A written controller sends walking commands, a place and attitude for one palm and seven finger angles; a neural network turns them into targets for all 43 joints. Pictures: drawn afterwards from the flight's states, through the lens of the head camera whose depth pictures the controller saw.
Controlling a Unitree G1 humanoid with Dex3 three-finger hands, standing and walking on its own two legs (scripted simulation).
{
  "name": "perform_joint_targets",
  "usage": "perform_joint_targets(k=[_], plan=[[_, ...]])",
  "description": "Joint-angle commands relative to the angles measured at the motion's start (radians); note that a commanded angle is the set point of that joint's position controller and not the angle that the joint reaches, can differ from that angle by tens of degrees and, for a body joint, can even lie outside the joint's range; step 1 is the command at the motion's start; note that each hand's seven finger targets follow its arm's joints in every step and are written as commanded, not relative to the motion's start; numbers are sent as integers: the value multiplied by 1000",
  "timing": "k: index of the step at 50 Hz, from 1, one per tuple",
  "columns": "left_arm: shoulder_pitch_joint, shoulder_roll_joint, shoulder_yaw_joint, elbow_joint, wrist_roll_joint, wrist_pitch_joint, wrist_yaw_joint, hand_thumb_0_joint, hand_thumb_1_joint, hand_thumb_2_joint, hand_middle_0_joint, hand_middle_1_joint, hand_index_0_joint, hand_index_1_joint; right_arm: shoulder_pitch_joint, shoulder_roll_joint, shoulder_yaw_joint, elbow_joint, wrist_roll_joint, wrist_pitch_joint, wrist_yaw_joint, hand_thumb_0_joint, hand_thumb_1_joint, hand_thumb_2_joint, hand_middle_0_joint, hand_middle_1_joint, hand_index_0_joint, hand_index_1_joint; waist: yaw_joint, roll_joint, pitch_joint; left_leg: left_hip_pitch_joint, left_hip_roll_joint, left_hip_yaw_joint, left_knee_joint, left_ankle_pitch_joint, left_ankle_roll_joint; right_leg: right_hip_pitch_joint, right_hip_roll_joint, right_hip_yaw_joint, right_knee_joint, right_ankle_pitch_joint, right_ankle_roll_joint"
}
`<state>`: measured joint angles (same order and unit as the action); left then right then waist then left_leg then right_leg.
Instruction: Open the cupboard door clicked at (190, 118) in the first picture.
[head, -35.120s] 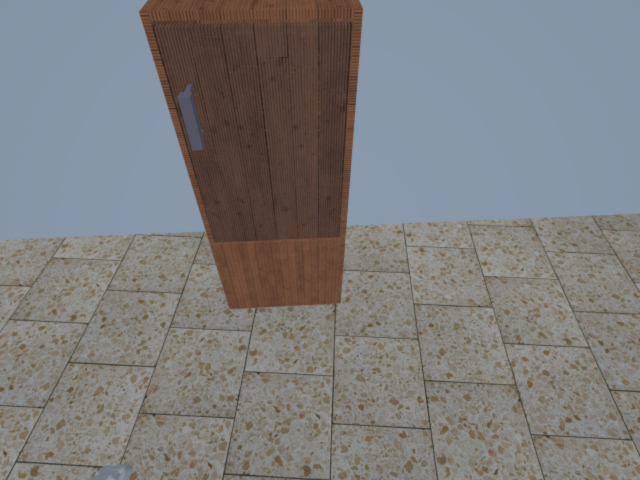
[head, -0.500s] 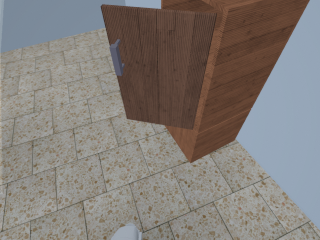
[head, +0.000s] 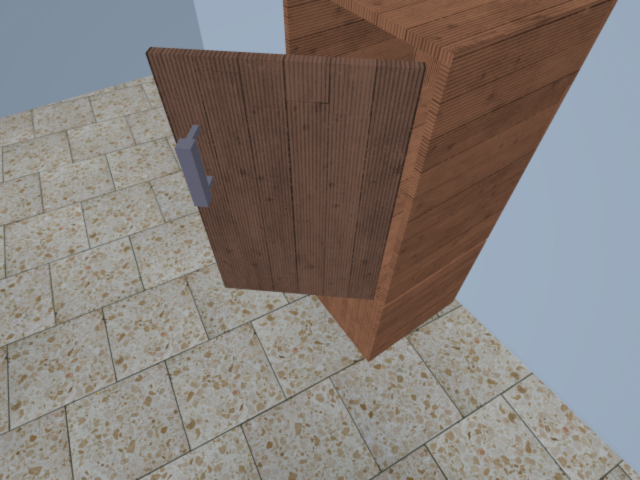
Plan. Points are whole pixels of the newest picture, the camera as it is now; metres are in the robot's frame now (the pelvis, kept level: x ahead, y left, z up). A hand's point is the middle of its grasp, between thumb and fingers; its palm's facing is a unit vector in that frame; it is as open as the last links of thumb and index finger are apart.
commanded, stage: come to a stop and stand still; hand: left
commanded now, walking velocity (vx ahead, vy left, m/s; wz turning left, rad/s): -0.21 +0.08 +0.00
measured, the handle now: (198, 166) +0.56 +0.23 +0.06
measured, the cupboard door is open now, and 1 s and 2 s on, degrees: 50 50 50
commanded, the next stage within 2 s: look again from close up in 0.76 s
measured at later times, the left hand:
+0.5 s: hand out of the picture +0.02 +0.25 -0.16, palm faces +0.02 -0.96 -0.28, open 7.4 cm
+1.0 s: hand out of the picture -0.02 +0.22 -0.16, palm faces -0.01 -0.98 -0.22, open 7.3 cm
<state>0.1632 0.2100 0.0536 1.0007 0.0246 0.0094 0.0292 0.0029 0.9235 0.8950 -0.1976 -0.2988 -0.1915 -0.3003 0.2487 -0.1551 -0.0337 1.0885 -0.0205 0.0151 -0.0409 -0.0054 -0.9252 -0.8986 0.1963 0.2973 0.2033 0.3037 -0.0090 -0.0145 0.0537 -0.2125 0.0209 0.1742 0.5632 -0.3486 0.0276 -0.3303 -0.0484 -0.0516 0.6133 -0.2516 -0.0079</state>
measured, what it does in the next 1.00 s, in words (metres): steps on the spot: left foot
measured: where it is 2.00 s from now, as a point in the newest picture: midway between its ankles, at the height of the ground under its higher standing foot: outside the picture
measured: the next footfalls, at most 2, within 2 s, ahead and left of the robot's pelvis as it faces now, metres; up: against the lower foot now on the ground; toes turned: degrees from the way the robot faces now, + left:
left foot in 0.26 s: -0.01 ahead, +0.13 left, +0.00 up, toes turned +2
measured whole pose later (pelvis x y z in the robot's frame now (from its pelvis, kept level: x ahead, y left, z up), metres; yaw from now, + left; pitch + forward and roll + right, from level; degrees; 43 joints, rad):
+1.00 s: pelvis -0.04 +0.05 +0.01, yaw -1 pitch -1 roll +1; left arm 0.29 0.15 -0.01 1.06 0.01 0.01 0.03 0.01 0.92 0.89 -0.20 -0.30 -0.20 -0.30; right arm 0.32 -0.18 0.01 1.07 -0.02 -0.01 -0.02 0.00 -0.91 -0.90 0.19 0.30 0.20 0.30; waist -0.01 0.02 0.02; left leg -0.16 -0.04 0.12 0.40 -0.24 0.06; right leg -0.26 -0.04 -0.01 0.47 -0.21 0.01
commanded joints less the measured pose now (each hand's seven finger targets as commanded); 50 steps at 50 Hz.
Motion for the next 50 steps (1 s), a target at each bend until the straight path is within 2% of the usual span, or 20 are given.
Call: perform_joint_targets(k=[1,2,5,9,11,12,13,14,15,16,17,19,21,23,24,25,26,28,34,50], plan=[[137,152,16,-10,-3,-6,5,0,900,900,-200,-300,-200,-300,76,-66,-31,-57,21,17,3,0,-900,-900,200,300,200,300,19,-180,-121,-113,-17,-69,257,-174,-60,187,-322,251,-170,878,-214],[126,149,18,-12,-4,-8,14,0,900,900,-200,-300,-200,-300,48,-68,-31,-66,23,27,2,0,-900,-900,200,300,200,300,34,-225,-134,-147,-13,-122,377,-269,-55,198,-334,272,-191,888,-248],[59,133,21,-36,0,0,26,0,900,900,-200,-300,-200,-300,11,-73,-32,-73,24,34,5,0,-900,-900,200,300,200,300,31,-194,-120,-208,-8,-184,471,-256,-58,210,-297,212,-191,834,-235],[27,139,29,-46,4,0,23,0,900,900,-200,-300,-200,-300,55,-47,-25,-56,21,25,15,0,-900,-900,200,300,200,300,13,-141,-157,-126,-9,-138,189,-129,-74,232,-235,151,-166,643,-178],[26,132,29,-40,-4,4,19,0,900,900,-200,-300,-200,-300,100,-44,-21,-36,18,14,15,0,-900,-900,200,300,200,300,-6,-116,-153,-5,-20,-121,-60,58,-70,174,-197,135,-114,490,-120],[71,161,14,-55,-16,-4,68,0,900,900,-200,-300,-200,-300,62,-127,-41,-132,28,-19,10,0,-900,-900,200,300,200,300,-32,59,-334,33,27,-81,-115,176,-76,323,-189,171,45,843,-81],[80,129,5,-96,-22,5,59,0,900,900,-200,-300,-200,-300,52,-117,-39,-174,15,-24,7,0,-900,-900,200,300,200,300,-11,165,-327,52,72,-144,-153,266,-37,259,-135,96,100,540,-59],[62,72,-5,-94,-21,16,46,0,900,900,-200,-300,-200,-300,21,-142,-39,-198,4,-25,5,0,-900,-900,200,300,200,300,3,326,-266,78,171,-236,-126,497,9,108,-55,36,114,176,-36],[61,60,-7,-102,-15,21,35,0,900,900,-200,-300,-200,-300,3,-169,-41,-212,-8,-11,6,0,-900,-900,200,300,200,300,11,330,-178,55,237,-249,-125,561,58,-1,-16,13,93,-109,-28],[32,61,-7,-112,0,36,26,0,900,900,-200,-300,-200,-300,6,-160,-41,-226,-9,-9,2,0,-900,-900,200,300,200,300,-8,367,-57,-16,229,-288,-183,579,78,-58,23,1,176,-209,-15],[26,59,-5,-110,1,46,20,0,900,900,-200,-300,-200,-300,0,-155,-33,-234,-8,-7,-3,0,-900,-900,200,300,200,300,-4,332,31,-125,239,-303,-221,501,99,-66,26,36,244,-246,-17],[63,47,-10,-101,3,35,7,0,900,900,-200,-300,-200,-300,-33,-139,-21,-256,-11,-12,2,0,-900,-900,200,300,200,300,28,163,99,-186,216,-288,-222,375,111,-46,15,38,190,-178,-24],[117,25,-13,-80,-2,17,-3,0,900,900,-200,-300,-200,-300,-34,-155,-18,-262,-7,-18,7,0,-900,-900,200,300,200,300,44,46,53,-131,180,-259,-180,295,86,23,18,27,15,-40,-15],[117,55,-19,-81,-3,-6,-2,0,900,900,-200,-300,-200,-300,0,-136,-11,-259,5,-25,8,0,-900,-900,200,300,200,300,18,-36,11,-91,103,-229,-147,140,38,42,-26,146,-135,82,-44],[102,71,-20,-84,-5,-13,-2,0,900,900,-200,-300,-200,-300,21,-116,-5,-249,6,-27,9,0,-900,-900,200,300,200,300,0,-13,2,-65,73,-216,-157,93,28,32,-69,185,-162,110,-67],[96,84,-25,-89,-6,-13,-2,0,900,900,-200,-300,-200,-300,36,-113,-4,-240,6,-30,13,0,-900,-900,200,300,200,300,-14,31,0,-33,58,-227,-185,32,25,-9,-74,195,-176,31,-75],[89,87,-25,-93,-4,-12,-4,0,900,900,-200,-300,-200,-300,45,-124,-4,-235,4,-29,16,0,-900,-900,200,300,200,300,-19,2,-21,-18,71,-242,-208,0,28,-17,-46,179,-171,-31,-64],[80,71,-27,-92,-3,-10,-3,0,900,900,-200,-300,-200,-300,46,-152,-13,-226,1,-32,17,0,-900,-900,200,300,200,300,-15,-86,-24,-27,99,-259,-240,-23,38,10,-20,133,-159,-20,-39],[129,68,-33,-67,-2,-11,-2,0,900,900,-200,-300,-200,-300,32,-149,1,-192,0,-43,20,0,-900,-900,200,300,200,300,7,38,-15,-54,99,-259,-312,-27,34,65,-26,115,-158,31,-33],[160,46,-48,26,-12,-26,2,0,900,900,-200,-300,-200,-300,104,-115,30,-55,8,-51,13,0,-900,-900,200,300,200,300,6,3,-4,-15,87,-209,-277,119,19,109,-58,125,-214,87,-35]])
